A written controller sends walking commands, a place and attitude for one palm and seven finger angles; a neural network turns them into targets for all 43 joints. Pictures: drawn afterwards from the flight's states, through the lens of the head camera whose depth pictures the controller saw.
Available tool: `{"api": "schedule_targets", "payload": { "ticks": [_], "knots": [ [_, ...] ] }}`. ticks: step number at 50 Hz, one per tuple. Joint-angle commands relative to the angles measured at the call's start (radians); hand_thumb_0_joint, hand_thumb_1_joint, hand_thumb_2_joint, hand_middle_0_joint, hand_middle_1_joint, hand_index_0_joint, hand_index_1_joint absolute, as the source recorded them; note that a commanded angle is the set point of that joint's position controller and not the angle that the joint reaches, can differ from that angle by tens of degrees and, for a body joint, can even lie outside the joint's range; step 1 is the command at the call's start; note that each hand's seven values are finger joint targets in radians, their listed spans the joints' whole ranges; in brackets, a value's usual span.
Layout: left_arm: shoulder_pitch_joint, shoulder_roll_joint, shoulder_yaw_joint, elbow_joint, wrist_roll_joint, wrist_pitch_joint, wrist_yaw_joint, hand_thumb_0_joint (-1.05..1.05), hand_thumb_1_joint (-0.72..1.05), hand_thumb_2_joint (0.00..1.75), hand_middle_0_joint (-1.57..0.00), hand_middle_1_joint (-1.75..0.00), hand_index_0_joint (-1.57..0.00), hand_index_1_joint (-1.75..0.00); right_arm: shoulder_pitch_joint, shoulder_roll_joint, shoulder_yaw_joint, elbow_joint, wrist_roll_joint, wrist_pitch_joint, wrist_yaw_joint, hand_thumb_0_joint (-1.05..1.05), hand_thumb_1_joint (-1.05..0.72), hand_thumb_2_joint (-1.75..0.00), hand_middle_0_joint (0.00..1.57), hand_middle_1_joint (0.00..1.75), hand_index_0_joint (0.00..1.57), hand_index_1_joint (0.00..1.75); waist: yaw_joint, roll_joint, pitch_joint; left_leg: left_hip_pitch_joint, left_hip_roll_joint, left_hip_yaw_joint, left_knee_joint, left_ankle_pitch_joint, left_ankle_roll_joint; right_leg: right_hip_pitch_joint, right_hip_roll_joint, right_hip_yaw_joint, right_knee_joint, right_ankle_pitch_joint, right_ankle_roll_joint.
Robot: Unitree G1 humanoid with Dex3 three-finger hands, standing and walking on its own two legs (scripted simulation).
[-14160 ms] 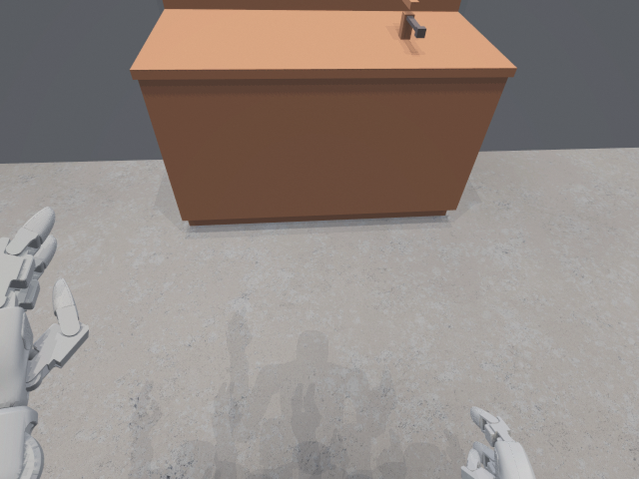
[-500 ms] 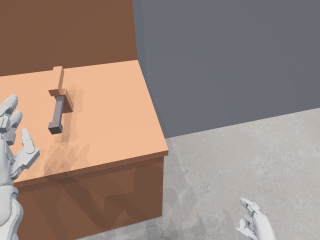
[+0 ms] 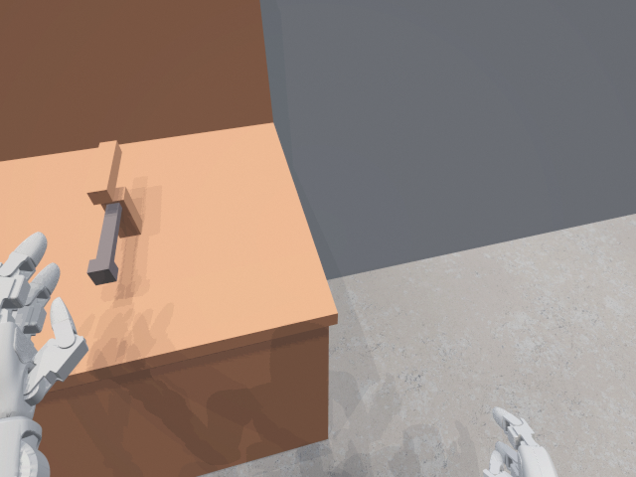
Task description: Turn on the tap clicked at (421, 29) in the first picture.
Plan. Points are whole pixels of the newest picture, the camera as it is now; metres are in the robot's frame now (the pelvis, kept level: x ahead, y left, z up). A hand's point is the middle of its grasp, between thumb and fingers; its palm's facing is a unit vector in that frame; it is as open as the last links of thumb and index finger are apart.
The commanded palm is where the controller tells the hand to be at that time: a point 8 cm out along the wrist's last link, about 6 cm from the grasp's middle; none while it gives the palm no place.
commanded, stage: turn the palm inward beside the body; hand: left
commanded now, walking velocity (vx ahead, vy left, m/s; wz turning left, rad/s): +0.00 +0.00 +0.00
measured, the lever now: (103, 270) +0.34 +0.35 +0.06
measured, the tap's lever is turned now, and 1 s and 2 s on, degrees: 0 0 0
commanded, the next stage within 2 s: reach beside the lever's end, fingers flat in 1.24 s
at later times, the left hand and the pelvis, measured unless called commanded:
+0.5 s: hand (78, 360) +0.18 +0.25 +0.14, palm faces +0.49 -0.85 -0.16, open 7.4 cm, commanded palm +0.12 +0.29 +0.15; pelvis -0.01 +0.02 +0.00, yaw +0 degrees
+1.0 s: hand (103, 367) +0.18 +0.23 +0.14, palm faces +0.52 -0.84 -0.12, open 7.4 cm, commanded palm +0.12 +0.27 +0.15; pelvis -0.01 +0.00 +0.00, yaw +1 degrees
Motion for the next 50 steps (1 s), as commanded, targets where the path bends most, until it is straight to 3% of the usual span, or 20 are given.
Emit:
{"api": "schedule_targets", "payload": {
  "ticks": [1, 2, 4, 7, 9, 12, 13, 17, 19, 27, 28, 31, 32, 36, 37, 44, 46, 47, 48, 50],
  "knots": [
    [-0.069, 0.171, 0.08, -0.26, 0.011, -0.06, 0.035, 0.0, 0.9, 0.9, -0.2, -0.3, -0.2, -0.3, -0.12, -0.096, -0.031, -0.167, -0.002, -0.08, -0.007, 0.0, -0.9, -0.9, 0.2, 0.3, 0.2, 0.3, 0.004, 0.023, -0.125, 0.01, -0.016, 0.014, -0.099, 0.259, 0.036, 0.077, -0.018, 0.04, -0.113, 0.213, 0.029],
    [-0.056, 0.178, 0.093, -0.258, 0.019, -0.047, 0.046, 0.0, 0.9, 0.9, -0.2, -0.3, -0.2, -0.3, -0.126, -0.093, -0.024, -0.166, -0.001, -0.078, -0.008, 0.0, -0.9, -0.9, 0.2, 0.3, 0.2, 0.3, 0.014, 0.03, -0.108, 0.005, -0.015, 0.011, -0.104, 0.263, 0.032, 0.075, -0.015, 0.035, -0.112, 0.208, 0.026],
    [-0.054, 0.141, 0.059, -0.25, 0.013, -0.023, 0.052, 0.0, 0.9, 0.9, -0.2, -0.3, -0.2, -0.3, -0.128, -0.092, -0.023, -0.173, -0.001, -0.073, -0.007, 0.0, -0.9, -0.9, 0.2, 0.3, 0.2, 0.3, 0.005, -0.006, -0.106, -0.002, -0.011, 0.006, -0.108, 0.249, 0.032, 0.069, -0.013, 0.031, -0.113, 0.193, 0.027],
    [-0.034, 0.146, 0.067, -0.271, 0.02, 0.005, 0.069, 0.0, 0.9, 0.9, -0.2, -0.3, -0.2, -0.3, -0.139, -0.089, -0.016, -0.176, -0.003, -0.068, -0.008, 0.0, -0.9, -0.9, 0.2, 0.3, 0.2, 0.3, 0.015, 0.007, -0.101, 0.005, -0.007, 0.001, -0.115, 0.276, 0.023, 0.073, -0.009, 0.023, -0.108, 0.202, 0.023],
    [-0.031, 0.114, 0.037, -0.275, 0.013, 0.021, 0.069, 0.0, 0.9, 0.9, -0.2, -0.3, -0.2, -0.3, -0.133, -0.087, -0.016, -0.183, -0.004, -0.063, -0.005, 0.0, -0.9, -0.9, 0.2, 0.3, 0.2, 0.3, 0.01, -0.004, -0.101, 0.006, -0.003, -0.002, -0.115, 0.288, 0.018, 0.071, -0.01, 0.019, -0.106, 0.211, 0.023],
    [-0.05, 0.114, 0.034, -0.264, 0.016, 0.044, 0.075, 0.0, 0.9, 0.9, -0.2, -0.3, -0.2, -0.3, -0.148, -0.087, -0.007, -0.18, -0.003, -0.054, -0.012, 0.0, -0.9, -0.9, 0.2, 0.3, 0.2, 0.3, 0.007, -0.019, -0.055, -0.008, -0.002, -0.007, -0.127, 0.222, 0.021, 0.046, -0.006, 0.021, -0.125, 0.146, 0.025],
    [-0.071, 0.091, 0.005, -0.283, 0.018, 0.046, 0.076, 0.0, 0.9, 0.9, -0.2, -0.3, -0.2, -0.3, -0.151, -0.084, -0.007, -0.186, -0.003, -0.054, -0.012, 0.0, -0.9, -0.9, 0.2, 0.3, 0.2, 0.3, -0.002, 0.002, -0.062, -0.002, -0.003, -0.008, -0.129, 0.212, 0.02, 0.043, -0.008, 0.021, -0.122, 0.134, 0.024],
    [-0.082, 0.114, 0.005, -0.337, 0.042, 0.046, 0.101, 0.0, 0.9, 0.9, -0.2, -0.3, -0.2, -0.3, -0.157, -0.079, 0.0, -0.187, -0.009, -0.057, -0.015, 0.0, -0.9, -0.9, 0.2, 0.3, 0.2, 0.3, 0.006, 0.051, -0.078, 0.012, -0.002, -0.018, -0.135, 0.208, 0.01, 0.042, -0.005, 0.021, -0.116, 0.117, 0.017],
    [-0.059, 0.076, -0.027, -0.323, 0.035, 0.047, 0.103, 0.0, 0.9, 0.9, -0.2, -0.3, -0.2, -0.3, -0.154, -0.078, 0.001, -0.19, -0.011, -0.058, -0.012, 0.0, -0.9, -0.9, 0.2, 0.3, 0.2, 0.3, 0.001, 0.032, -0.079, 0.01, 0.0, -0.021, -0.134, 0.203, 0.009, 0.039, -0.005, 0.018, -0.114, 0.115, 0.018],
    [-0.019, 0.076, -0.016, -0.311, 0.02, 0.086, 0.117, 0.0, 0.9, 0.9, -0.2, -0.3, -0.2, -0.3, -0.169, -0.08, 0.004, -0.188, -0.008, -0.05, -0.02, 0.0, -0.9, -0.9, 0.2, 0.3, 0.2, 0.3, 0.008, 0.011, -0.056, -0.017, -0.005, -0.017, -0.137, 0.151, 0.018, 0.049, -0.007, 0.024, -0.137, 0.083, 0.021],
    [-0.028, 0.042, -0.049, -0.332, 0.018, 0.084, 0.118, 0.0, 0.9, 0.9, -0.2, -0.3, -0.2, -0.3, -0.17, -0.076, 0.006, -0.195, -0.009, -0.051, -0.019, 0.0, -0.9, -0.9, 0.2, 0.3, 0.2, 0.3, 0.0, 0.012, -0.067, -0.008, -0.006, -0.017, -0.136, 0.166, 0.017, 0.052, -0.009, 0.021, -0.132, 0.097, 0.02],
    [-0.01, 0.044, -0.049, -0.333, 0.012, 0.079, 0.125, 0.0, 0.9, 0.9, -0.2, -0.3, -0.2, -0.3, -0.163, -0.079, 0.004, -0.197, -0.01, -0.055, -0.017, 0.0, -0.9, -0.9, 0.2, 0.3, 0.2, 0.3, 0.002, 0.002, -0.072, -0.018, -0.008, -0.014, -0.127, 0.163, 0.021, 0.055, -0.01, 0.026, -0.134, 0.094, 0.022],
    [-0.008, 0.065, -0.032, -0.342, 0.021, 0.079, 0.133, 0.0, 0.9, 0.9, -0.2, -0.3, -0.2, -0.3, -0.167, -0.077, 0.005, -0.19, -0.01, -0.055, -0.019, 0.0, -0.9, -0.9, 0.2, 0.3, 0.2, 0.3, 0.007, 0.034, -0.064, -0.015, -0.007, -0.015, -0.129, 0.158, 0.019, 0.05, -0.008, 0.027, -0.136, 0.087, 0.02],
    [-0.011, 0.051, -0.038, -0.346, 0.006, 0.074, 0.138, 0.0, 0.9, 0.9, -0.2, -0.3, -0.2, -0.3, -0.163, -0.079, 0.004, -0.196, -0.011, -0.063, -0.018, 0.0, -0.9, -0.9, 0.2, 0.3, 0.2, 0.3, 0.002, -0.011, -0.08, -0.027, -0.011, -0.01, -0.118, 0.158, 0.028, 0.065, -0.013, 0.032, -0.14, 0.094, 0.024],
    [-0.005, 0.068, -0.021, -0.335, 0.01, 0.082, 0.141, 0.0, 0.9, 0.9, -0.2, -0.3, -0.2, -0.3, -0.17, -0.078, 0.006, -0.186, -0.01, -0.061, -0.021, 0.0, -0.9, -0.9, 0.2, 0.3, 0.2, 0.3, 0.005, 0.011, -0.06, -0.027, -0.011, -0.01, -0.118, 0.15, 0.028, 0.057, -0.011, 0.036, -0.149, 0.086, 0.023],
    [-0.007, 0.031, -0.05, -0.328, -0.011, 0.113, 0.13, 0.0, 0.9, 0.9, -0.2, -0.3, -0.2, -0.3, -0.164, -0.076, 0.006, -0.187, -0.004, -0.067, -0.023, 0.0, -0.9, -0.9, 0.2, 0.3, 0.2, 0.3, 0.001, -0.006, -0.071, -0.023, -0.017, 0.0, -0.114, 0.162, 0.035, 0.082, -0.021, 0.046, -0.162, 0.12, 0.029],
    [-0.002, 0.036, -0.043, -0.318, -0.015, 0.119, 0.129, 0.0, 0.9, 0.9, -0.2, -0.3, -0.2, -0.3, -0.162, -0.078, 0.005, -0.189, -0.004, -0.068, -0.024, 0.0, -0.9, -0.9, 0.2, 0.3, 0.2, 0.3, 0.002, -0.053, -0.064, -0.035, -0.018, 0.001, -0.112, 0.155, 0.039, 0.089, -0.022, 0.051, -0.17, 0.114, 0.033],
    [-0.001, 0.054, -0.027, -0.32, -0.007, 0.12, 0.131, 0.0, 0.9, 0.9, -0.2, -0.3, -0.2, -0.3, -0.167, -0.077, 0.005, -0.183, -0.003, -0.065, -0.027, 0.0, -0.9, -0.9, 0.2, 0.3, 0.2, 0.3, 0.006, -0.041, -0.049, -0.032, -0.017, 0.003, -0.114, 0.151, 0.039, 0.082, -0.019, 0.053, -0.176, 0.104, 0.033],
    [-0.016, 0.03, -0.054, -0.329, -0.005, 0.118, 0.13, 0.0, 0.9, 0.9, -0.2, -0.3, -0.2, -0.3, -0.166, -0.075, 0.007, -0.188, -0.003, -0.065, -0.025, 0.0, -0.9, -0.9, 0.2, 0.3, 0.2, 0.3, -0.001, -0.021, -0.053, -0.027, -0.019, 0.005, -0.115, 0.145, 0.04, 0.077, -0.023, 0.054, -0.176, 0.097, 0.033],
    [-0.016, 0.037, -0.042, -0.321, -0.012, 0.117, 0.131, 0.0, 0.9, 0.9, -0.2, -0.3, -0.2, -0.3, -0.163, -0.075, 0.007, -0.189, -0.004, -0.07, -0.025, 0.0, -0.9, -0.9, 0.2, 0.3, 0.2, 0.3, 0.002, -0.04, -0.053, -0.034, -0.02, 0.006, -0.11, 0.145, 0.042, 0.085, -0.024, 0.06, -0.181, 0.102, 0.036]
  ]
}}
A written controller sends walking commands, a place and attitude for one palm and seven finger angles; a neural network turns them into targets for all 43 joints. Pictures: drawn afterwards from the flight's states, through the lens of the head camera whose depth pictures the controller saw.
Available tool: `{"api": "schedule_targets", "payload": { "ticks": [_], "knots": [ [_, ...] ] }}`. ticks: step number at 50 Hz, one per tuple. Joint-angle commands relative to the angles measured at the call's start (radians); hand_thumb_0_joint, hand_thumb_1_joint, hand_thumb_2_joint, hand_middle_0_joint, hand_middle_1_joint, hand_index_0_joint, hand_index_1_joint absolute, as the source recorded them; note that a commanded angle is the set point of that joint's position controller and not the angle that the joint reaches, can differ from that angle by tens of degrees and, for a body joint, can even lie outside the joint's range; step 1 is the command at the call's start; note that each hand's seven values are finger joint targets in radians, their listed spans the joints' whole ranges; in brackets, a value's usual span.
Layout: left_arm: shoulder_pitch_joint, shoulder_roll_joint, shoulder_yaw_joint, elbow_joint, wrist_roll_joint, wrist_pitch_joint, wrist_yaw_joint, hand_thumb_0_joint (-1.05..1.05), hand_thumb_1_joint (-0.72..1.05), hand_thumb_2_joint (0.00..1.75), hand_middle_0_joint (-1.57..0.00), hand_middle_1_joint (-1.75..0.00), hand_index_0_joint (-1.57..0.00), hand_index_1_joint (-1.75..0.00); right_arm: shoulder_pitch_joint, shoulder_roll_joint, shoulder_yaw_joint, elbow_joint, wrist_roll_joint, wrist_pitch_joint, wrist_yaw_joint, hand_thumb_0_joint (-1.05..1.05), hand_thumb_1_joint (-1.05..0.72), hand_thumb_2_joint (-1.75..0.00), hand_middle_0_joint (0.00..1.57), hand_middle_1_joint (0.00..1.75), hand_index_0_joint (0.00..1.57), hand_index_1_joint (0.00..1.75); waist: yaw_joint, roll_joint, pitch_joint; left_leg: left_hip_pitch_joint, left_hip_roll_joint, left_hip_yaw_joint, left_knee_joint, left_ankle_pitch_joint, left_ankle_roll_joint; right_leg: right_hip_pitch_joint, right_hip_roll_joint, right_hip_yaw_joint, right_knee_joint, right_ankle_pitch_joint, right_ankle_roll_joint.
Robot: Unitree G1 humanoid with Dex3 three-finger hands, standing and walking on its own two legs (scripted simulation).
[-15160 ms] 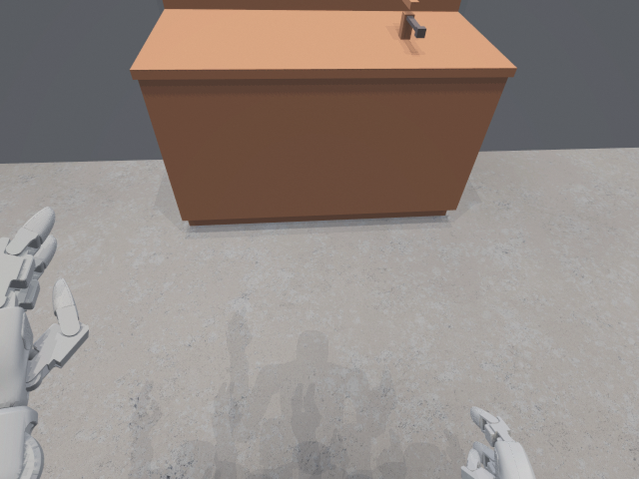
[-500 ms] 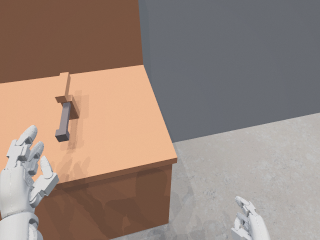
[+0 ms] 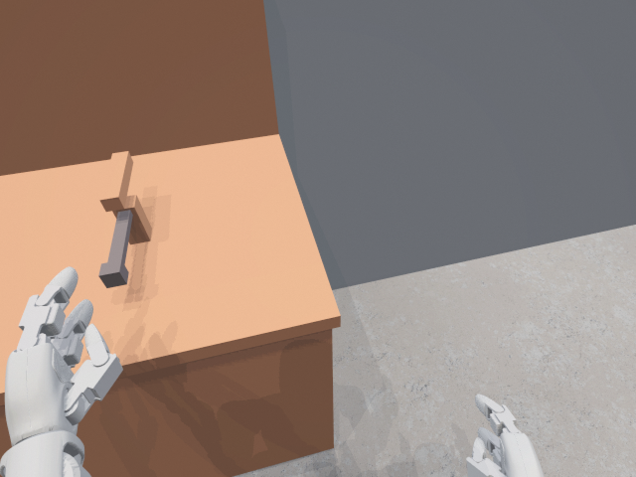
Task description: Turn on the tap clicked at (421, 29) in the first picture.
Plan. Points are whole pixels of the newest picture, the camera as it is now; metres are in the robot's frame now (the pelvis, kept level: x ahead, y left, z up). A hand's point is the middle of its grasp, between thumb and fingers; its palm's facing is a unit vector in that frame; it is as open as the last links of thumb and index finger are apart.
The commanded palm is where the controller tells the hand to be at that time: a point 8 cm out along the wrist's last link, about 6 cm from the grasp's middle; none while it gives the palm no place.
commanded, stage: turn the palm inward beside the body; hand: left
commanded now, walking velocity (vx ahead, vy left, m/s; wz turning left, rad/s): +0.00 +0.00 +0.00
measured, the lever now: (114, 274) +0.35 +0.35 +0.06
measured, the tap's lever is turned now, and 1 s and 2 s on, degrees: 0 0 0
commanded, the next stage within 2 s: reach beside the lever's end, fingers flat in 0.24 s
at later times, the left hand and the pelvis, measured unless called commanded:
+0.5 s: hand (121, 356) +0.20 +0.23 +0.13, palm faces +0.52 -0.84 -0.12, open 7.4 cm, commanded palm +0.15 +0.27 +0.14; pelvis +0.01 +0.00 +0.00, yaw +0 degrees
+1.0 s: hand (110, 346) +0.22 +0.26 +0.10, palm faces +0.55 -0.82 -0.12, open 7.5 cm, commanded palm +0.18 +0.30 +0.11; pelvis +0.00 +0.01 +0.00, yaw +0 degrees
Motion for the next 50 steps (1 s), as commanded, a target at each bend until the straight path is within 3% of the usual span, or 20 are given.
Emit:
{"api": "schedule_targets", "payload": {
  "ticks": [1, 6, 7, 8, 16, 18, 21, 22, 23, 27, 29, 34, 36, 37, 38, 42, 43, 47, 48, 50],
  "knots": [
    [-0.073, 0.131, 0.088, -0.228, 0.005, -0.07, 0.005, 0.0, 0.9, 0.9, -0.2, -0.3, -0.2, -0.3, -0.141, -0.099, -0.042, -0.169, 0.002, -0.07, -0.009, 0.0, -0.9, -0.9, 0.2, 0.3, 0.2, 0.3, 0.002, -0.069, -0.045, -0.041, -0.021, 0.02, -0.101, 0.14, 0.046, 0.072, -0.026, 0.079, -0.167, 0.101, 0.04],
    [-0.063, 0.127, 0.086, -0.225, 0.004, -0.079, 0.001, 0.0, 0.9, 0.9, -0.2, -0.3, -0.2, -0.3, -0.133, -0.098, -0.045, -0.167, 0.002, -0.071, -0.006, 0.0, -0.9, -0.9, 0.2, 0.3, 0.2, 0.3, 0.002, -0.071, -0.061, -0.036, -0.021, 0.026, -0.088, 0.177, 0.047, 0.087, -0.03, 0.082, -0.159, 0.167, 0.043],
    [-0.062, 0.146, 0.106, -0.223, 0.011, -0.076, 0.003, 0.0, 0.9, 0.9, -0.2, -0.3, -0.2, -0.3, -0.132, -0.097, -0.044, -0.16, 0.002, -0.068, -0.007, 0.0, -0.9, -0.9, 0.2, 0.3, 0.2, 0.3, 0.008, -0.052, -0.056, -0.035, -0.023, 0.028, -0.09, 0.176, 0.046, 0.089, -0.029, 0.084, -0.162, 0.164, 0.042],
    [-0.072, 0.118, 0.078, -0.23, 0.008, -0.078, -0.001, 0.0, 0.9, 0.9, -0.2, -0.3, -0.2, -0.3, -0.132, -0.094, -0.043, -0.166, 0.004, -0.069, -0.006, 0.0, -0.9, -0.9, 0.2, 0.3, 0.2, 0.3, 0.001, -0.031, -0.062, -0.033, -0.023, 0.03, -0.09, 0.174, 0.045, 0.088, -0.034, 0.086, -0.16, 0.165, 0.042],
    [-0.05, 0.129, 0.094, -0.219, 0.003, -0.086, -0.001, 0.0, 0.9, 0.9, -0.2, -0.3, -0.2, -0.3, -0.126, -0.099, -0.048, -0.169, 0.0, -0.074, -0.008, 0.0, -0.9, -0.9, 0.2, 0.3, 0.2, 0.3, 0.003, -0.084, -0.068, -0.034, -0.02, 0.026, -0.086, 0.198, 0.047, 0.099, -0.031, 0.081, -0.153, 0.21, 0.045],
    [-0.066, 0.118, 0.082, -0.221, 0.01, -0.091, 0.0, 0.0, 0.9, 0.9, -0.2, -0.3, -0.2, -0.3, -0.123, -0.096, -0.046, -0.164, 0.002, -0.071, -0.006, 0.0, -0.9, -0.9, 0.2, 0.3, 0.2, 0.3, -0.001, -0.04, -0.062, -0.025, -0.021, 0.028, -0.088, 0.207, 0.045, 0.092, -0.031, 0.077, -0.147, 0.216, 0.04],
    [-0.051, 0.121, 0.098, -0.181, 0.002, -0.095, -0.006, 0.0, 0.9, 0.9, -0.2, -0.3, -0.2, -0.3, -0.118, -0.102, -0.051, -0.162, 0.0, -0.069, -0.006, 0.0, -0.9, -0.9, 0.2, 0.3, 0.2, 0.3, 0.0, -0.083, -0.062, -0.036, -0.02, 0.027, -0.084, 0.217, 0.045, 0.097, -0.03, 0.075, -0.141, 0.247, 0.044],
    [-0.039, 0.15, 0.136, -0.157, 0.006, -0.094, -0.003, 0.0, 0.9, 0.9, -0.2, -0.3, -0.2, -0.3, -0.119, -0.101, -0.051, -0.152, 0.0, -0.063, -0.01, 0.0, -0.9, -0.9, 0.2, 0.3, 0.2, 0.3, 0.008, -0.081, -0.054, -0.04, -0.021, 0.028, -0.086, 0.212, 0.045, 0.098, -0.027, 0.078, -0.147, 0.239, 0.042],
    [-0.065, 0.127, 0.114, -0.157, 0.002, -0.098, -0.009, 0.0, 0.9, 0.9, -0.2, -0.3, -0.2, -0.3, -0.12, -0.098, -0.05, -0.158, 0.002, -0.058, -0.009, 0.0, -0.9, -0.9, 0.2, 0.3, 0.2, 0.3, -0.001, -0.078, -0.057, -0.04, -0.021, 0.028, -0.09, 0.207, 0.045, 0.092, -0.029, 0.073, -0.144, 0.226, 0.042],
    [-0.131, 0.145, 0.116, -0.155, 0.012, -0.12, -0.006, 0.0, 0.9, 0.9, -0.2, -0.3, -0.2, -0.3, -0.125, -0.102, -0.05, -0.149, 0.0, -0.062, -0.013, 0.0, -0.9, -0.9, 0.2, 0.3, 0.2, 0.3, -0.005, -0.027, -0.058, -0.025, -0.021, 0.024, -0.09, 0.205, 0.042, 0.074, -0.024, 0.07, -0.14, 0.201, 0.036],
    [-0.157, 0.116, 0.083, -0.144, 0.011, -0.135, -0.009, 0.0, 0.9, 0.9, -0.2, -0.3, -0.2, -0.3, -0.124, -0.103, -0.05, -0.15, 0.0, -0.066, -0.011, 0.0, -0.9, -0.9, 0.2, 0.3, 0.2, 0.3, -0.017, -0.038, -0.066, -0.023, -0.02, 0.018, -0.09, 0.19, 0.042, 0.064, -0.023, 0.068, -0.137, 0.178, 0.036],
    [-0.13, 0.133, 0.113, -0.079, 0.012, -0.145, -0.009, 0.0, 0.9, 0.9, -0.2, -0.3, -0.2, -0.3, -0.121, -0.106, -0.054, -0.145, -0.003, -0.063, -0.009, 0.0, -0.9, -0.9, 0.2, 0.3, 0.2, 0.3, -0.003, -0.06, -0.085, -0.034, -0.017, 0.016, -0.099, 0.21, 0.036, 0.084, -0.02, 0.061, -0.125, 0.199, 0.03],
    [-0.128, 0.131, 0.111, -0.079, 0.011, -0.143, -0.01, 0.0, 0.9, 0.9, -0.2, -0.3, -0.2, -0.3, -0.119, -0.106, -0.055, -0.151, -0.004, -0.059, -0.006, 0.0, -0.9, -0.9, 0.2, 0.3, 0.2, 0.3, 0.002, -0.037, -0.104, -0.03, -0.019, 0.019, -0.094, 0.24, 0.035, 0.096, -0.022, 0.062, -0.116, 0.238, 0.029],
    [-0.129, 0.166, 0.148, -0.064, 0.021, -0.142, -0.003, 0.0, 0.9, 0.9, -0.2, -0.3, -0.2, -0.3, -0.119, -0.107, -0.055, -0.141, -0.002, -0.052, -0.008, 0.0, -0.9, -0.9, 0.2, 0.3, 0.2, 0.3, 0.005, -0.019, -0.087, -0.034, -0.016, 0.018, -0.1, 0.241, 0.03, 0.092, -0.02, 0.059, -0.117, 0.229, 0.026],
    [-0.138, 0.124, 0.112, -0.067, 0.017, -0.146, -0.004, 0.0, 0.9, 0.9, -0.2, -0.3, -0.2, -0.3, -0.119, -0.102, -0.054, -0.15, -0.004, -0.049, -0.005, 0.0, -0.9, -0.9, 0.2, 0.3, 0.2, 0.3, -0.002, -0.044, -0.09, -0.033, -0.016, 0.015, -0.101, 0.245, 0.029, 0.09, -0.02, 0.054, -0.111, 0.232, 0.026],
    [-0.161, 0.16, 0.153, -0.042, 0.019, -0.166, 0.007, 0.0, 0.9, 0.9, -0.2, -0.29, -0.2, -0.29, -0.124, -0.107, -0.058, -0.141, -0.005, -0.041, -0.007, 0.0, -0.9, -0.9, 0.2, 0.3, 0.2, 0.3, 0.0, -0.042, -0.08, -0.042, -0.015, 0.017, -0.097, 0.233, 0.03, 0.077, -0.015, 0.056, -0.112, 0.214, 0.027],
    [-0.192, 0.143, 0.133, -0.046, 0.019, -0.178, 0.007, 0.0, 0.9, 0.9, -0.19, -0.29, -0.19, -0.29, -0.124, -0.105, -0.058, -0.142, -0.003, -0.041, -0.005, 0.0, -0.9, -0.9, 0.2, 0.3, 0.2, 0.3, -0.016, -0.032, -0.084, -0.037, -0.015, 0.016, -0.093, 0.227, 0.03, 0.064, -0.017, 0.057, -0.11, 0.206, 0.027],
    [-0.246, 0.163, 0.143, -0.002, 0.023, -0.202, 0.003, 0.0, 0.9, 0.9, -0.19, -0.28, -0.19, -0.28, -0.13, -0.109, -0.058, -0.126, -0.002, -0.04, -0.011, 0.0, -0.9, -0.9, 0.2, 0.3, 0.2, 0.3, -0.024, -0.017, -0.063, -0.049, -0.014, 0.012, -0.094, 0.177, 0.03, 0.038, -0.013, 0.062, -0.117, 0.144, 0.026],
    [-0.28, 0.135, 0.108, 0.0, 0.023, -0.209, -0.002, 0.0, 0.9, 0.9, -0.19, -0.27, -0.19, -0.27, -0.131, -0.108, -0.055, -0.128, -0.002, -0.041, -0.01, 0.0, -0.9, -0.9, 0.2, 0.3, 0.2, 0.3, -0.036, -0.005, -0.069, -0.042, -0.014, 0.008, -0.096, 0.172, 0.029, 0.029, -0.015, 0.059, -0.114, 0.136, 0.024],
    [-0.271, 0.145, 0.119, 0.036, 0.019, -0.214, -0.005, 0.0, 0.9, 0.9, -0.19, -0.27, -0.19, -0.27, -0.127, -0.112, -0.057, -0.125, -0.003, -0.046, -0.01, 0.0, -0.9, -0.9, 0.2, 0.3, 0.2, 0.3, -0.029, -0.021, -0.079, -0.05, -0.014, 0.003, -0.097, 0.161, 0.027, 0.033, -0.013, 0.06, -0.112, 0.126, 0.024]
  ]
}}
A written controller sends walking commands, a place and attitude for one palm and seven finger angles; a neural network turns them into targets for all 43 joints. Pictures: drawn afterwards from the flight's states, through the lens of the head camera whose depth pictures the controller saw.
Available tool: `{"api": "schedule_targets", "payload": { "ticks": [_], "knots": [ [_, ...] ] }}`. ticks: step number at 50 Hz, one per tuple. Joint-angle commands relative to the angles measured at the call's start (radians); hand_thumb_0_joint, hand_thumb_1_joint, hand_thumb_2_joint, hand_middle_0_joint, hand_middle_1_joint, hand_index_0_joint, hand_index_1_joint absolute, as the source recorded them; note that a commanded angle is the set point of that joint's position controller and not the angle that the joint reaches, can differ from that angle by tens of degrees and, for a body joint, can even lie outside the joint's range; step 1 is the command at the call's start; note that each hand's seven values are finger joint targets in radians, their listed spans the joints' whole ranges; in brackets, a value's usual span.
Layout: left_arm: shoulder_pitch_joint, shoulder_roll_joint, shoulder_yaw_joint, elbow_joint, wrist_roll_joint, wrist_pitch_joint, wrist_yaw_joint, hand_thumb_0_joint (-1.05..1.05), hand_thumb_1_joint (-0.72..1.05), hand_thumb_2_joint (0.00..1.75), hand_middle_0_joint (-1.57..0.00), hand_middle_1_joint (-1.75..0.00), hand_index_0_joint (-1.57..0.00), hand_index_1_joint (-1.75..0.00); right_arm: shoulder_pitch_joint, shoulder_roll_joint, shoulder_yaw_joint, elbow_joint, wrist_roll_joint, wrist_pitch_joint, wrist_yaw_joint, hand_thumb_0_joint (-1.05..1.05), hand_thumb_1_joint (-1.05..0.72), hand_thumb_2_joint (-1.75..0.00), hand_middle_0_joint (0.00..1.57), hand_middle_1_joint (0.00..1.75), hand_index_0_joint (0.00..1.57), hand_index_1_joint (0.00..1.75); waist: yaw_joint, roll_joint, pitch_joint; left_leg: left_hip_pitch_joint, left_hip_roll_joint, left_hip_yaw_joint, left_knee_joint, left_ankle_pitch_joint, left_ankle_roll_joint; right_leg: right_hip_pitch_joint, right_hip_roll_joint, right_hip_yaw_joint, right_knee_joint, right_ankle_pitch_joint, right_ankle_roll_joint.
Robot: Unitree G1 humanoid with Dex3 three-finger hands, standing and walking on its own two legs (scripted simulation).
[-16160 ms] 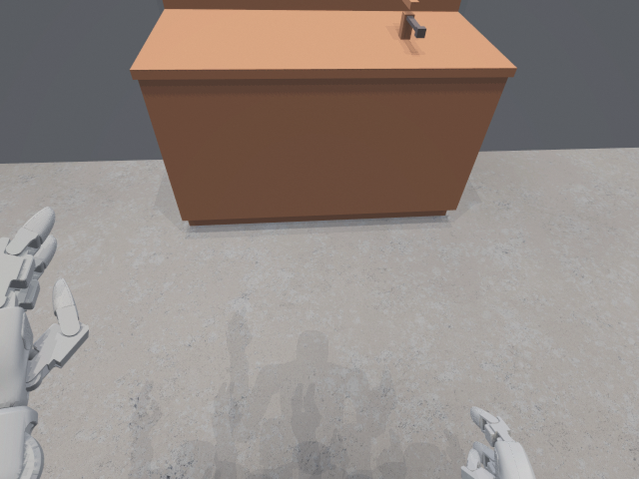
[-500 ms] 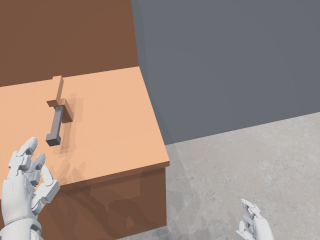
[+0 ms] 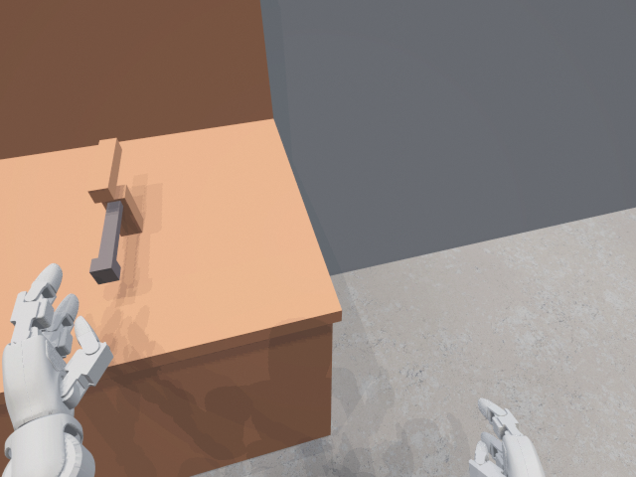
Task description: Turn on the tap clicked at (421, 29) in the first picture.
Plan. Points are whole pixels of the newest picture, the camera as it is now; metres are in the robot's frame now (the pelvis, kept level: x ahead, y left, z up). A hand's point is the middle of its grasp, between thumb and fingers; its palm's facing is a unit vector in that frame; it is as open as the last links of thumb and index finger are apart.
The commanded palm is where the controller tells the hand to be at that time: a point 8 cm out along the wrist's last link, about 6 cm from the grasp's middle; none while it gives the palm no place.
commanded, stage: reach beside the lever's end, fingers flat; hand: left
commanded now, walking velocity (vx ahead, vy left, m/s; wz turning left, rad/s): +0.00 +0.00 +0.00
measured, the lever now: (105, 269) +0.35 +0.34 +0.06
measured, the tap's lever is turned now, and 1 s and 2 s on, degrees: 0 0 1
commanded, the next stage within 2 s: push the lever round in 1.54 s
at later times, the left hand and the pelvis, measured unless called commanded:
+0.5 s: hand (102, 325) +0.25 +0.29 +0.08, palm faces +0.57 -0.81 -0.12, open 7.6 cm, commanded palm +0.21 +0.33 +0.09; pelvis +0.00 +0.00 +0.00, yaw +0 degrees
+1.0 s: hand (91, 306) +0.29 +0.33 +0.06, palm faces +0.58 -0.80 -0.12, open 7.8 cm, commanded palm +0.24 +0.37 +0.06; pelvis +0.00 +0.00 -0.01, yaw -1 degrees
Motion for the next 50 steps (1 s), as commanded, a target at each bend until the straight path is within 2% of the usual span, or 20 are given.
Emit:
{"api": "schedule_targets", "payload": {
  "ticks": [1, 3, 5, 7, 10, 12, 13, 14, 17, 18, 20, 22, 26, 27, 28, 31, 36, 38, 47, 50],
  "knots": [
    [-0.159, 0.144, 0.056, -0.191, 0.011, -0.09, -0.007, 0.0, 0.9, 0.9, -0.19, -0.27, -0.19, -0.27, -0.121, -0.114, -0.044, -0.148, 0.003, -0.064, -0.011, 0.0, -0.9, -0.9, 0.2, 0.3, 0.2, 0.3, -0.016, -0.005, -0.098, -0.009, -0.008, -0.001, -0.116, 0.178, 0.018, 0.067, -0.008, 0.054, -0.122, 0.137, 0.012],
    [-0.196, 0.14, 0.05, -0.179, 0.018, -0.093, -0.003, 0.0, 0.9, 0.9, -0.19, -0.26, -0.19, -0.26, -0.121, -0.113, -0.042, -0.145, 0.002, -0.061, -0.011, 0.0, -0.9, -0.9, 0.2, 0.3, 0.2, 0.3, -0.019, -0.008, -0.109, -0.006, -0.008, -0.009, -0.125, 0.176, 0.013, 0.066, -0.008, 0.047, -0.115, 0.127, 0.01],
    [-0.188, 0.176, 0.1, -0.133, 0.01, -0.09, -0.002, 0.0, 0.9, 0.9, -0.19, -0.26, -0.19, -0.26, -0.121, -0.117, -0.047, -0.142, 0.001, -0.053, -0.012, 0.0, -0.9, -0.9, 0.2, 0.3, 0.2, 0.3, -0.01, -0.033, -0.126, -0.019, -0.01, -0.001, -0.119, 0.185, 0.016, 0.084, -0.006, 0.052, -0.117, 0.147, 0.012],
    [-0.17, 0.204, 0.139, -0.116, 0.015, -0.088, 0.004, 0.0, 0.9, 0.9, -0.18, -0.25, -0.18, -0.25, -0.123, -0.114, -0.047, -0.14, 0.001, -0.045, -0.012, 0.0, -0.9, -0.9, 0.2, 0.3, 0.2, 0.3, 0.01, 0.003, -0.128, -0.024, -0.011, 0.004, -0.122, 0.199, 0.011, 0.096, -0.007, 0.055, -0.115, 0.159, 0.009],
    [-0.22, 0.189, 0.132, -0.082, 0.005, -0.099, -0.003, 0.0, 0.9, 0.9, -0.18, -0.24, -0.18, -0.24, -0.119, -0.112, -0.05, -0.139, 0.002, -0.035, -0.007, 0.0, -0.9, -0.9, 0.2, 0.3, 0.2, 0.3, -0.006, -0.014, -0.139, -0.023, -0.009, 0.008, -0.113, 0.23, 0.011, 0.098, -0.006, 0.053, -0.107, 0.201, 0.011],
    [-0.223, 0.224, 0.169, -0.06, 0.011, -0.11, -0.002, 0.0, 0.9, 0.9, -0.18, -0.24, -0.18, -0.24, -0.115, -0.114, -0.052, -0.128, 0.004, -0.029, -0.008, 0.0, -0.9, -0.9, 0.2, 0.3, 0.2, 0.3, -0.001, 0.023, -0.141, -0.023, -0.009, 0.012, -0.109, 0.235, 0.01, 0.096, -0.004, 0.056, -0.105, 0.201, 0.008],
    [-0.247, 0.192, 0.137, -0.055, 0.005, -0.12, -0.009, 0.0, 0.9, 0.9, -0.18, -0.24, -0.18, -0.24, -0.112, -0.113, -0.052, -0.133, 0.003, -0.031, -0.006, 0.0, -0.9, -0.9, 0.2, 0.3, 0.2, 0.3, -0.013, 0.009, -0.142, -0.021, -0.01, 0.011, -0.107, 0.23, 0.011, 0.089, -0.006, 0.055, -0.104, 0.203, 0.01],
    [-0.243, 0.2, 0.147, -0.026, 0.0, -0.126, -0.016, 0.0, 0.9, 0.9, -0.18, -0.23, -0.18, -0.23, -0.111, -0.116, -0.056, -0.131, 0.005, -0.032, -0.006, 0.0, -0.9, -0.9, 0.2, 0.3, 0.2, 0.3, -0.014, -0.022, -0.138, -0.032, -0.006, 0.01, -0.106, 0.217, 0.014, 0.086, -0.003, 0.056, -0.105, 0.193, 0.011],
    [-0.293, 0.221, 0.164, 0.016, 0.001, -0.145, -0.03, 0.0, 0.9, 0.9, -0.18, -0.22, -0.18, -0.22, -0.112, -0.122, -0.055, -0.118, 0.007, -0.035, -0.011, 0.0, -0.9, -0.9, 0.2, 0.3, 0.2, 0.3, -0.016, -0.012, -0.123, -0.041, -0.008, 0.007, -0.105, 0.195, 0.015, 0.066, 0.0, 0.057, -0.105, 0.167, 0.011],
    [-0.328, 0.209, 0.146, 0.029, -0.002, -0.151, -0.038, 0.0, 0.9, 0.9, -0.17, -0.22, -0.17, -0.22, -0.11, -0.124, -0.055, -0.118, 0.007, -0.036, -0.011, 0.0, -0.9, -0.9, 0.2, 0.3, 0.2, 0.3, -0.031, -0.008, -0.128, -0.041, -0.01, 0.009, -0.101, 0.181, 0.019, 0.055, -0.004, 0.06, -0.106, 0.16, 0.013],
    [-0.369, 0.232, 0.164, 0.054, -0.004, -0.162, -0.046, 0.0, 0.9, 0.9, -0.17, -0.22, -0.17, -0.22, -0.109, -0.127, -0.056, -0.114, 0.007, -0.039, -0.014, 0.0, -0.9, -0.9, 0.2, 0.3, 0.2, 0.3, -0.028, -0.016, -0.143, -0.049, -0.012, 0.006, -0.099, 0.181, 0.019, 0.062, -0.004, 0.061, -0.101, 0.161, 0.011],
    [-0.384, 0.251, 0.178, 0.075, 0.004, -0.17, -0.049, 0.0, 0.9, 0.9, -0.17, -0.21, -0.17, -0.21, -0.108, -0.13, -0.057, -0.106, 0.008, -0.04, -0.016, 0.0, -0.9, -0.9, 0.2, 0.3, 0.2, 0.3, -0.025, 0.026, -0.147, -0.042, -0.012, 0.011, -0.093, 0.187, 0.019, 0.054, -0.004, 0.064, -0.098, 0.166, 0.011],
    [-0.419, 0.255, 0.182, 0.12, -0.003, -0.193, -0.061, 0.0, 0.9, 0.9, -0.17, -0.2, -0.17, -0.2, -0.096, -0.135, -0.062, -0.106, 0.005, -0.045, -0.012, 0.0, -0.9, -0.9, 0.2, 0.3, 0.2, 0.3, -0.029, 0.0, -0.189, -0.047, -0.012, 0.006, -0.084, 0.202, 0.018, 0.059, -0.001, 0.061, -0.081, 0.187, 0.011],
    [-0.415, 0.296, 0.229, 0.149, 0.003, -0.195, -0.056, 0.0, 0.9, 0.9, -0.17, -0.2, -0.17, -0.2, -0.095, -0.135, -0.064, -0.095, 0.009, -0.04, -0.015, 0.0, -0.9, -0.9, 0.2, 0.3, 0.2, 0.3, -0.02, 0.006, -0.18, -0.057, -0.009, 0.008, -0.086, 0.202, 0.016, 0.063, 0.0, 0.063, -0.083, 0.183, 0.01],
    [-0.423, 0.266, 0.205, 0.149, 0.001, -0.2, -0.058, 0.0, 0.9, 0.9, -0.17, -0.2, -0.17, -0.2, -0.091, -0.132, -0.065, -0.101, 0.006, -0.038, -0.012, 0.0, -0.9, -0.9, 0.2, 0.3, 0.2, 0.3, -0.025, 0.006, -0.199, -0.049, -0.011, 0.009, -0.084, 0.221, 0.015, 0.067, -0.001, 0.06, -0.074, 0.204, 0.01],
    [-0.388, 0.279, 0.225, 0.185, -0.007, -0.205, -0.07, 0.0, 0.9, 0.9, -0.16, -0.19, -0.16, -0.19, -0.083, -0.135, -0.071, -0.106, 0.006, -0.035, -0.007, 0.0, -0.9, -0.9, 0.2, 0.3, 0.2, 0.3, -0.011, 0.013, -0.215, -0.058, -0.01, 0.016, -0.074, 0.257, 0.016, 0.083, 0.0, 0.063, -0.066, 0.252, 0.011],
    [-0.457, 0.321, 0.269, 0.252, -0.016, -0.219, -0.081, 0.0, 0.9, 0.9, -0.16, -0.18, -0.16, -0.18, -0.075, -0.142, -0.074, -0.099, 0.008, -0.022, -0.009, 0.0, -0.9, -0.9, 0.2, 0.3, 0.2, 0.3, -0.025, -0.031, -0.198, -0.092, -0.011, 0.016, -0.064, 0.23, 0.023, 0.066, 0.002, 0.068, -0.064, 0.239, 0.016],
    [-0.502, 0.339, 0.277, 0.271, -0.006, -0.232, -0.087, 0.0, 0.9, 0.9, -0.16, -0.17, -0.16, -0.17, -0.072, -0.138, -0.072, -0.091, 0.009, -0.015, -0.011, 0.0, -0.9, -0.9, 0.2, 0.3, 0.2, 0.3, -0.033, 0.016, -0.192, -0.095, -0.011, 0.02, -0.062, 0.212, 0.023, 0.051, -0.001, 0.072, -0.064, 0.217, 0.015],
    [-0.564, 0.401, 0.325, 0.398, -0.018, -0.272, -0.159, 0.0, 0.9, 0.9, -0.15, -0.15, -0.15, -0.15, -0.033, -0.153, -0.081, -0.068, 0.01, -0.008, -0.016, 0.0, -0.9, -0.9, 0.2, 0.3, 0.2, 0.3, -0.036, 0.037, -0.238, -0.101, -0.007, 0.016, -0.028, 0.258, 0.025, 0.038, 0.007, 0.074, -0.032, 0.269, 0.013],
    [-0.582, 0.413, 0.338, 0.427, -0.035, -0.275, -0.179, 0.0, 0.9, 0.9, -0.15, -0.15, -0.15, -0.15, -0.021, -0.159, -0.083, -0.073, 0.01, -0.003, -0.014, 0.0, -0.9, -0.9, 0.2, 0.3, 0.2, 0.3, -0.037, 0.009, -0.255, -0.123, -0.009, 0.013, -0.019, 0.268, 0.027, 0.041, 0.007, 0.073, -0.02, 0.288, 0.016]
  ]
}}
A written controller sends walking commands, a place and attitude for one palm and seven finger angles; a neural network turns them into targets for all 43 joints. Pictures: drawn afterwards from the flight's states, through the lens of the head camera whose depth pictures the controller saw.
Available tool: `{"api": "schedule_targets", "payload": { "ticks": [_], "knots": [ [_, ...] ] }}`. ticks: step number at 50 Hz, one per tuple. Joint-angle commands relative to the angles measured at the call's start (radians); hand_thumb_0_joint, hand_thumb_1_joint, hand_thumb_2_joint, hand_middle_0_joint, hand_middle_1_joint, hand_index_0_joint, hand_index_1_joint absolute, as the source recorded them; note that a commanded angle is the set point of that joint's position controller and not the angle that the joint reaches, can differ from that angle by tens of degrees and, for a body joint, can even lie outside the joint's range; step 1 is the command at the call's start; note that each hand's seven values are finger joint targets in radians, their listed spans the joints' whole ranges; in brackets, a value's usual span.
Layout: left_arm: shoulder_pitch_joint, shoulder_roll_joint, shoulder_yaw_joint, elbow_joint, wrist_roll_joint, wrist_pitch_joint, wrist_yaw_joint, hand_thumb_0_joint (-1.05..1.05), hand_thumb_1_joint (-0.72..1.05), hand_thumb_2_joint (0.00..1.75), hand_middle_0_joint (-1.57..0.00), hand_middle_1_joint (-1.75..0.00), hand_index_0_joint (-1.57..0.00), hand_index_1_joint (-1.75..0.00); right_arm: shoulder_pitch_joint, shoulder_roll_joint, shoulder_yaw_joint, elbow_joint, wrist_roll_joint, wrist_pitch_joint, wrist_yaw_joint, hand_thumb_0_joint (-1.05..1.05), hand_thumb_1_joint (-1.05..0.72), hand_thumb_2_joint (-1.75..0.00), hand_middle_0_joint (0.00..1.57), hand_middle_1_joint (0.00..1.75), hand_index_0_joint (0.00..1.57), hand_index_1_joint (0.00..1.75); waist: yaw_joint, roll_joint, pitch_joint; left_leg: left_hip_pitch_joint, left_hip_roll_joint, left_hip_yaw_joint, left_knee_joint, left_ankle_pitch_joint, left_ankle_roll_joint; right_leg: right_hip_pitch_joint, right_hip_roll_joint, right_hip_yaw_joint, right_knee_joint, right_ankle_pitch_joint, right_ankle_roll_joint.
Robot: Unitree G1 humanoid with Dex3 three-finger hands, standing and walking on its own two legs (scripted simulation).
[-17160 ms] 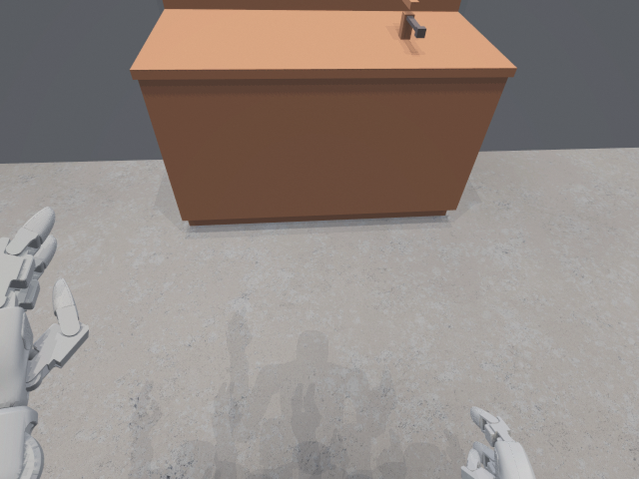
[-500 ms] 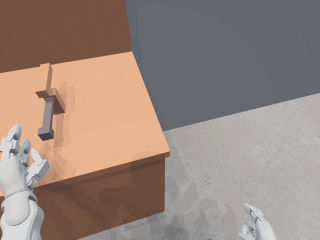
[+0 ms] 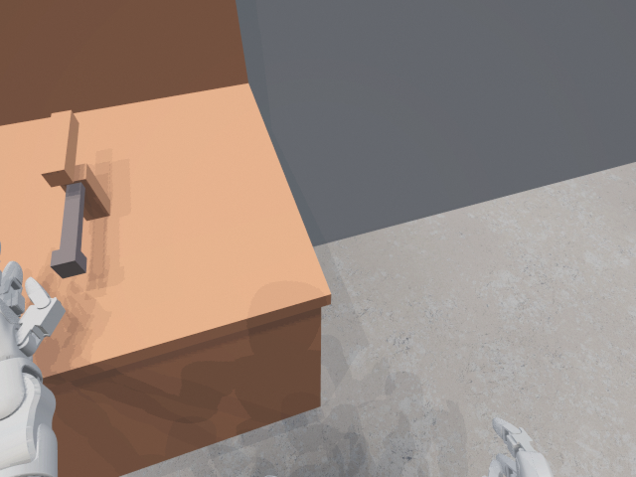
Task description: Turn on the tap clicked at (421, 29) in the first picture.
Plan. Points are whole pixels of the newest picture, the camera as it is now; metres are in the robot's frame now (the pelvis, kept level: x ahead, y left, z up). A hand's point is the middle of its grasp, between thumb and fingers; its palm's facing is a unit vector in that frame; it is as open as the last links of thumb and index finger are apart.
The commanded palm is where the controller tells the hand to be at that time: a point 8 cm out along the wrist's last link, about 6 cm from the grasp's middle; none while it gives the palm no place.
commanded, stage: reach beside the lever's end, fingers flat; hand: left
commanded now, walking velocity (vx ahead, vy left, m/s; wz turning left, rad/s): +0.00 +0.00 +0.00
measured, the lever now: (69, 262) +0.34 +0.34 +0.07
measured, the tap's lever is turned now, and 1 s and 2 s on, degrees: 0 1 20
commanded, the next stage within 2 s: push the lever round in 0.54 s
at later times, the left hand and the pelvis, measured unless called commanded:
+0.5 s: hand (50, 300) +0.30 +0.36 +0.05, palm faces +0.59 -0.80 -0.11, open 7.8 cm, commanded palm +0.24 +0.38 +0.06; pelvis +0.00 +0.01 -0.01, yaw -1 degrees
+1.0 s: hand (74, 296) +0.30 +0.33 +0.05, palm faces +0.58 -0.81 -0.10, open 7.8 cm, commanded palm +0.26 +0.36 +0.06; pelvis +0.00 +0.01 -0.01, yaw +0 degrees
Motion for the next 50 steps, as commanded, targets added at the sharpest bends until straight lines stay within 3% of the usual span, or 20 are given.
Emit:
{"api": "schedule_targets", "payload": {
  "ticks": [1, 3, 4, 7, 11, 12, 17, 19, 22, 23, 25, 29, 32, 33, 36, 38, 41, 42, 45, 50],
  "knots": [
    [-0.171, 0.284, 0.103, -0.168, -0.011, -0.077, -0.024, 0.0, 0.9, 0.9, -0.15, -0.15, -0.15, -0.15, -0.021, -0.14, -0.056, -0.125, 0.004, -0.045, -0.009, 0.0, -0.9, -0.9, 0.2, 0.3, 0.2, 0.3, 0.006, 0.028, -0.24, 0.026, -0.018, -0.001, -0.099, 0.295, 0.021, 0.186, -0.002, 0.059, -0.08, 0.292, 0.012],
    [-0.214, 0.287, 0.099, -0.151, -0.005, -0.085, -0.02, 0.0, 0.9, 0.9, -0.15, -0.15, -0.15, -0.15, -0.017, -0.141, -0.054, -0.119, 0.004, -0.04, -0.009, 0.0, -0.9, -0.9, 0.2, 0.3, 0.2, 0.3, -0.008, 0.034, -0.235, 0.023, -0.017, -0.003, -0.094, 0.27, 0.023, 0.16, 0.0, 0.059, -0.077, 0.26, 0.013],
    [-0.227, 0.295, 0.107, -0.137, -0.005, -0.088, -0.02, 0.0, 0.9, 0.9, -0.15, -0.15, -0.15, -0.15, -0.013, -0.144, -0.055, -0.119, 0.003, -0.039, -0.009, 0.0, -0.9, -0.9, 0.2, 0.3, 0.2, 0.3, -0.009, 0.014, -0.235, 0.013, -0.017, -0.004, -0.089, 0.268, 0.025, 0.154, 0.001, 0.059, -0.074, 0.261, 0.014],
    [-0.283, 0.344, 0.138, -0.099, 0.005, -0.107, -0.022, 0.0, 0.9, 0.9, -0.15, -0.15, -0.15, -0.15, -0.005, -0.149, -0.054, -0.107, 0.001, -0.03, -0.01, 0.0, -0.9, -0.9, 0.2, 0.3, 0.2, 0.3, -0.012, 0.035, -0.237, -0.007, -0.016, -0.004, -0.077, 0.244, 0.025, 0.135, 0.001, 0.064, -0.065, 0.233, 0.014],
    [-0.236, 0.35, 0.142, -0.119, -0.001, -0.12, -0.043, 0.0, 0.9, 0.9, -0.15, -0.15, -0.15, -0.15, 0.008, -0.151, -0.061, -0.126, -0.002, -0.027, -0.003, 0.0, -0.9, -0.9, 0.2, 0.3, 0.2, 0.3, 0.003, 0.057, -0.311, 0.018, -0.016, -0.003, -0.07, 0.298, 0.025, 0.169, 0.005, 0.066, -0.051, 0.277, 0.011],
    [-0.234, 0.358, 0.148, -0.106, 0.004, -0.117, -0.041, 0.0, 0.9, 0.9, -0.15, -0.15, -0.15, -0.15, 0.01, -0.152, -0.059, -0.12, -0.001, -0.022, -0.003, 0.0, -0.9, -0.9, 0.2, 0.3, 0.2, 0.3, 0.0, 0.059, -0.295, 0.017, -0.012, -0.006, -0.07, 0.299, 0.024, 0.16, 0.006, 0.064, -0.053, 0.274, 0.011],
    [-0.212, 0.335, 0.144, -0.101, -0.01, -0.11, -0.047, 0.0, 0.9, 0.9, -0.15, -0.15, -0.15, -0.15, 0.016, -0.151, -0.06, -0.126, 0.001, -0.017, -0.002, 0.0, -0.9, -0.9, 0.2, 0.3, 0.2, 0.3, 0.002, 0.068, -0.268, 0.012, -0.008, -0.014, -0.077, 0.301, 0.019, 0.137, 0.011, 0.054, -0.053, 0.253, 0.01],
    [-0.241, 0.335, 0.138, -0.093, -0.011, -0.106, -0.046, 0.0, 0.9, 0.9, -0.15, -0.15, -0.15, -0.15, 0.018, -0.152, -0.06, -0.124, 0.002, -0.016, 0.0, 0.0, -0.9, -0.9, 0.2, 0.3, 0.2, 0.3, -0.012, 0.044, -0.254, 0.0, -0.006, -0.019, -0.078, 0.274, 0.019, 0.116, 0.012, 0.05, -0.053, 0.231, 0.011],
    [-0.213, 0.332, 0.136, -0.115, -0.004, -0.113, -0.041, 0.0, 0.9, 0.9, -0.15, -0.15, -0.15, -0.15, 0.017, -0.153, -0.06, -0.13, 0.0, -0.015, 0.002, 0.0, -0.9, -0.9, 0.2, 0.3, 0.2, 0.3, 0.001, 0.084, -0.265, 0.015, -0.006, -0.02, -0.078, 0.298, 0.015, 0.122, 0.012, 0.051, -0.05, 0.234, 0.007],
    [-0.227, 0.337, 0.136, -0.138, -0.003, -0.119, -0.037, 0.0, 0.9, 0.9, -0.15, -0.15, -0.15, -0.15, 0.02, -0.15, -0.061, -0.13, -0.001, -0.016, 0.003, 0.0, -0.9, -0.9, 0.2, 0.3, 0.2, 0.3, -0.007, 0.084, -0.279, 0.025, -0.004, -0.024, -0.078, 0.306, 0.012, 0.118, 0.013, 0.049, -0.046, 0.234, 0.007],
    [-0.2, 0.314, 0.118, -0.159, -0.004, -0.126, -0.034, 0.0, 0.9, 0.9, -0.15, -0.15, -0.15, -0.15, 0.019, -0.147, -0.063, -0.135, -0.003, -0.019, 0.007, 0.0, -0.9, -0.9, 0.2, 0.3, 0.2, 0.3, 0.0, 0.093, -0.293, 0.041, -0.001, -0.028, -0.078, 0.326, 0.005, 0.119, 0.016, 0.046, -0.042, 0.234, 0.005],
    [-0.209, 0.271, 0.082, -0.176, -0.004, -0.123, -0.023, 0.0, 0.9, 0.9, -0.15, -0.15, -0.15, -0.15, 0.017, -0.146, -0.063, -0.131, -0.004, -0.02, 0.006, 0.0, -0.9, -0.9, 0.2, 0.3, 0.2, 0.3, -0.012, 0.071, -0.28, 0.051, 0.001, -0.037, -0.077, 0.336, -0.003, 0.101, 0.016, 0.039, -0.039, 0.23, 0.006],
    [-0.196, 0.287, 0.095, -0.18, 0.003, -0.113, -0.012, 0.0, 0.9, 0.9, -0.15, -0.15, -0.15, -0.15, 0.006, -0.146, -0.061, -0.13, 0.001, -0.017, 0.002, 0.0, -0.9, -0.9, 0.2, 0.3, 0.2, 0.3, -0.007, 0.07, -0.254, 0.04, 0.005, -0.04, -0.087, 0.314, -0.008, 0.095, 0.014, 0.037, -0.044, 0.205, 0.005],
    [-0.2, 0.264, 0.07, -0.187, 0.007, -0.109, -0.012, 0.0, 0.9, 0.9, -0.15, -0.15, -0.15, -0.15, 0.004, -0.141, -0.058, -0.136, 0.001, -0.018, 0.003, 0.0, -0.9, -0.9, 0.2, 0.3, 0.2, 0.3, -0.007, 0.097, -0.248, 0.04, 0.003, -0.04, -0.093, 0.302, -0.01, 0.089, 0.013, 0.036, -0.043, 0.189, 0.003],
    [-0.228, 0.251, 0.055, -0.186, 0.007, -0.103, 0.004, 0.0, 0.9, 0.9, -0.15, -0.15, -0.15, -0.15, -0.004, -0.142, -0.055, -0.137, -0.001, -0.021, -0.001, 0.0, -0.9, -0.9, 0.2, 0.3, 0.2, 0.3, -0.019, 0.05, -0.243, 0.03, 0.0, -0.042, -0.092, 0.26, -0.006, 0.083, 0.014, 0.035, -0.049, 0.174, 0.005],
    [-0.27, 0.251, 0.045, -0.204, 0.019, -0.108, 0.016, 0.0, 0.9, 0.9, -0.15, -0.15, -0.15, -0.15, -0.007, -0.139, -0.051, -0.134, -0.003, -0.021, -0.002, 0.0, -0.9, -0.9, 0.2, 0.3, 0.2, 0.3, -0.02, 0.086, -0.247, 0.038, 0.0, -0.044, -0.095, 0.25, -0.009, 0.077, 0.013, 0.038, -0.047, 0.162, 0.002],
    [-0.239, 0.212, 0.009, -0.205, 0.026, -0.104, 0.024, 0.0, 0.9, 0.9, -0.15, -0.15, -0.15, -0.15, -0.011, -0.137, -0.052, -0.143, -0.004, -0.023, 0.001, 0.0, -0.9, -0.9, 0.2, 0.3, 0.2, 0.3, -0.016, 0.074, -0.262, 0.05, -0.001, -0.041, -0.088, 0.269, -0.011, 0.083, 0.014, 0.036, -0.044, 0.176, 0.003],
    [-0.246, 0.238, 0.031, -0.196, 0.033, -0.101, 0.032, 0.0, 0.9, 0.9, -0.15, -0.15, -0.15, -0.15, -0.009, -0.139, -0.051, -0.135, -0.003, -0.019, -0.001, 0.0, -0.9, -0.9, 0.2, 0.3, 0.2, 0.3, -0.017, 0.074, -0.255, 0.044, 0.003, -0.043, -0.088, 0.266, -0.011, 0.081, 0.013, 0.037, -0.046, 0.171, 0.002],
    [-0.246, 0.232, 0.028, -0.177, 0.032, -0.09, 0.038, 0.0, 0.9, 0.9, -0.15, -0.15, -0.15, -0.15, -0.01, -0.136, -0.05, -0.142, -0.003, -0.014, 0.0, 0.0, -0.9, -0.9, 0.2, 0.3, 0.2, 0.3, -0.013, 0.039, -0.266, 0.027, -0.002, -0.036, -0.088, 0.263, -0.007, 0.104, 0.013, 0.038, -0.046, 0.19, 0.003],
    [-0.286, 0.225, 0.014, -0.193, 0.045, -0.084, 0.058, 0.0, 0.9, 0.9, -0.15, -0.15, -0.15, -0.15, -0.013, -0.131, -0.046, -0.147, -0.003, -0.006, 0.001, 0.0, -0.9, -0.9, 0.2, 0.3, 0.2, 0.3, -0.016, 0.062, -0.27, 0.03, -0.004, -0.027, -0.083, 0.278, -0.002, 0.115, 0.01, 0.045, -0.048, 0.217, 0.004]
  ]
}}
